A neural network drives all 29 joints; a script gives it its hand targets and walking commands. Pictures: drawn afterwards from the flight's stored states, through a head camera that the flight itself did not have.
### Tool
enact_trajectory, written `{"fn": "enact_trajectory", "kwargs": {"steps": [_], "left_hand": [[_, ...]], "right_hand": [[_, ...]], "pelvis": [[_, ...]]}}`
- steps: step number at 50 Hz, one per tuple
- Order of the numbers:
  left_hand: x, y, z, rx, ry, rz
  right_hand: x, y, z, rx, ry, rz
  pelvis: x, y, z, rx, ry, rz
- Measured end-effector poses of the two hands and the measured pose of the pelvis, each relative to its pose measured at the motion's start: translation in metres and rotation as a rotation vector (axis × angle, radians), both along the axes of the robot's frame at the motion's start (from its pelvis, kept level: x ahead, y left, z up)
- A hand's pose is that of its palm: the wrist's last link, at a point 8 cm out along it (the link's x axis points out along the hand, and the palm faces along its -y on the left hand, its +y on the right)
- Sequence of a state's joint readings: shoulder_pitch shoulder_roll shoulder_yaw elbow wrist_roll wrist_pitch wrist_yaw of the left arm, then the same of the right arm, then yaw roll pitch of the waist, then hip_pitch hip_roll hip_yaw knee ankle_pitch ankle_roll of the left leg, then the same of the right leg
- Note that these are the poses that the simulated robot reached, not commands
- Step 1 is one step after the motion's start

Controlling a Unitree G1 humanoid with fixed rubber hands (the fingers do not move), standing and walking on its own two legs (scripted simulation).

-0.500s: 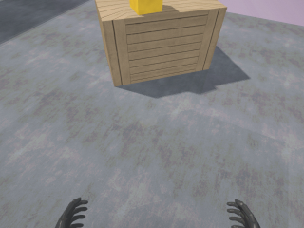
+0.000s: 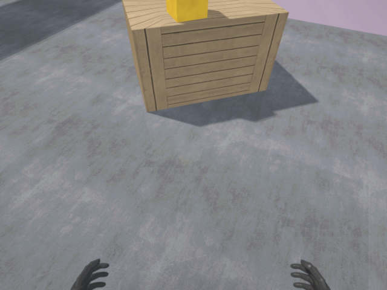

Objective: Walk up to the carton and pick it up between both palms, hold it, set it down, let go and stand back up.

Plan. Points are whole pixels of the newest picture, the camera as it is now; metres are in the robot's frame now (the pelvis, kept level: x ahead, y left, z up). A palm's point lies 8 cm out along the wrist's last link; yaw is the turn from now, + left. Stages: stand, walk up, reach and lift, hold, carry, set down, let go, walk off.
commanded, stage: stand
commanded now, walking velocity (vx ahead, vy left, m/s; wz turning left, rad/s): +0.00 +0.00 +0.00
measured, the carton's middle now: out of the picture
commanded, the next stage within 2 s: walk up in 0.44 s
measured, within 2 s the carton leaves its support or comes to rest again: neither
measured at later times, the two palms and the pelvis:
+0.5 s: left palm out of the picture +0.12 +0.25 -0.09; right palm out of the picture +0.13 -0.25 -0.08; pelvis +0.00 +0.00 +0.00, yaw +0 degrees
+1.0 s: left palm out of the picture +0.07 +0.32 -0.13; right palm (311, 277) +0.17 -0.23 -0.08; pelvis +0.06 +0.03 -0.01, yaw +9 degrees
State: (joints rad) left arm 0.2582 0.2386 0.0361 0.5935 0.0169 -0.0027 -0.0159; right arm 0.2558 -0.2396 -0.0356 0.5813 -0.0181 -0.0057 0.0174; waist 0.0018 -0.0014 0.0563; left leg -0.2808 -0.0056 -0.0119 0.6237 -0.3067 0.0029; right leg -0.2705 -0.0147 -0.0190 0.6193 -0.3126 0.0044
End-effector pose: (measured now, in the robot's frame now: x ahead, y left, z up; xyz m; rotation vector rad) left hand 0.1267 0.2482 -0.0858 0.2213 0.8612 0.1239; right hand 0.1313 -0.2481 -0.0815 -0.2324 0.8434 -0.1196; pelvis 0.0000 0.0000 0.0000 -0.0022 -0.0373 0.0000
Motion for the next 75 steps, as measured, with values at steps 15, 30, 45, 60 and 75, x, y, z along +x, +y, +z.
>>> {"fn": "enact_trajectory", "kwargs": {"steps": [15, 30, 45, 60, 75], "left_hand": [[-0.003, 0.001, -0.001, -0.002, 0.002, 0.006], [-0.009, 0.003, 0.001, 0.005, 0.010, 0.010], [-0.055, 0.052, -0.016, 0.035, 0.071, 0.163], [0.073, 0.059, -0.013, -0.047, 0.049, 0.099], [0.275, 0.015, -0.013, 0.060, -0.007, 0.117]], "right_hand": [[-0.001, 0.001, 0.001, -0.004, 0.003, 0.000], [-0.004, 0.001, 0.000, 0.002, 0.007, -0.002], [0.016, 0.003, 0.005, -0.076, 0.093, 0.122], [0.036, 0.010, 0.010, -0.159, 0.256, 0.045], [0.254, -0.022, -0.057, -0.078, 0.299, 0.161]], "pelvis": [[0.001, 0.001, 0.001, -0.001, 0.001, 0.002], [-0.001, 0.001, 0.002, 0.000, -0.003, 0.005], [0.033, 0.014, 0.000, -0.016, -0.008, 0.138], [0.131, 0.032, 0.010, 0.005, -0.016, 0.201], [0.309, -0.010, -0.025, 0.000, 0.006, 0.232]]}}
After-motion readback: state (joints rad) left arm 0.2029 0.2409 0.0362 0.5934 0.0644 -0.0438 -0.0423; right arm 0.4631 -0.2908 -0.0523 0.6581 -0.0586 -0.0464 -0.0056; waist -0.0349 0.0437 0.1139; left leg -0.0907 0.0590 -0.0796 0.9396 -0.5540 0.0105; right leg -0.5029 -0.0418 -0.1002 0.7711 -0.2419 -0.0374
